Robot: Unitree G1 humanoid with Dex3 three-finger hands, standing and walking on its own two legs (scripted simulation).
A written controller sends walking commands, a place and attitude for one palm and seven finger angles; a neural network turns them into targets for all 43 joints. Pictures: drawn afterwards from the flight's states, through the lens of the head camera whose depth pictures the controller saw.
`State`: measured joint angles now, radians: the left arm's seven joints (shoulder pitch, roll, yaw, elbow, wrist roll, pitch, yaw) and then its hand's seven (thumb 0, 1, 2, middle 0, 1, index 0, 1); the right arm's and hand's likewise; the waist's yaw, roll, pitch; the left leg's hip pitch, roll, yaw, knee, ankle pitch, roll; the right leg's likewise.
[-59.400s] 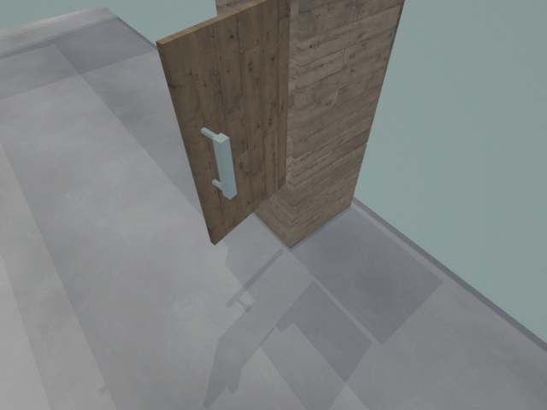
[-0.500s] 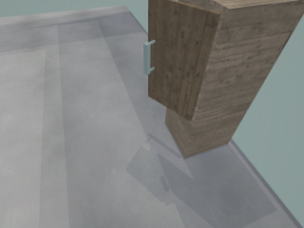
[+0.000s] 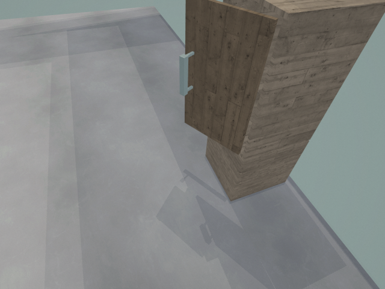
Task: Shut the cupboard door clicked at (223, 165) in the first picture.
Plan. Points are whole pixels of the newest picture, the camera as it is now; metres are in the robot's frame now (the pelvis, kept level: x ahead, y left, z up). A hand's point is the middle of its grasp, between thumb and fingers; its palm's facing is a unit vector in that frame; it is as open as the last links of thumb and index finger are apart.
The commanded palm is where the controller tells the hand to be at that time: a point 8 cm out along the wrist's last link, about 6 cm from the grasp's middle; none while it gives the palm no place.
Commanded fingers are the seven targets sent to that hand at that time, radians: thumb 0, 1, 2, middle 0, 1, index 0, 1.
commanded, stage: look to check the result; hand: left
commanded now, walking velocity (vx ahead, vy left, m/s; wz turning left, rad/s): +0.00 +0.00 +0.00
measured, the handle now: (187, 73) +0.91 +0.06 -0.04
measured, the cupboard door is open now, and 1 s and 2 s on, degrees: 29 29 29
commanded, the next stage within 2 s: walk to a spot facing it in 0.42 s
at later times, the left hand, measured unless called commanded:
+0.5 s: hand out of the picture +0.04 +0.21 -0.17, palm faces +0.00 -0.96 -0.28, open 7.4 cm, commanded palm none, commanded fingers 0.00 0.90 0.90 -0.20 -0.30 -0.20 -0.30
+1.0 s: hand out of the picture +0.01 +0.22 -0.20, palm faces +0.22 -0.94 -0.25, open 7.4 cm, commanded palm none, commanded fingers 0.00 0.90 0.90 -0.20 -0.30 -0.20 -0.30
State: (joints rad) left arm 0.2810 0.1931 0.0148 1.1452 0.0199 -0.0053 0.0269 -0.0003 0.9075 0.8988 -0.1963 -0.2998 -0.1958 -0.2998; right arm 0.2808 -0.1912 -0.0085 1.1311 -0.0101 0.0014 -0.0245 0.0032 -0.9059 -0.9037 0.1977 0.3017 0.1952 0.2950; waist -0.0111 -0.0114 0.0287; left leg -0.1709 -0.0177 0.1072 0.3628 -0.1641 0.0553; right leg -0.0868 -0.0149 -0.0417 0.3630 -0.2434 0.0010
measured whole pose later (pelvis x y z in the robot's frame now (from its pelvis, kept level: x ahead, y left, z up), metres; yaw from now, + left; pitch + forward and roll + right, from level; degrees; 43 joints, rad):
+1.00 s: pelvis +0.00 +0.01 -0.03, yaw +13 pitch -1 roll +0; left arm 0.19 0.24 0.07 0.99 0.03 0.06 0.03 0.00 0.91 0.90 -0.20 -0.30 -0.20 -0.30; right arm 0.23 -0.20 -0.05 0.98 -0.02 0.04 0.01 0.00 -0.91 -0.90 0.20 0.30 0.20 0.30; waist -0.03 -0.04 0.12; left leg -0.36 -0.01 0.05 0.69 -0.29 0.04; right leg -0.32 -0.09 -0.09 0.96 -0.55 0.03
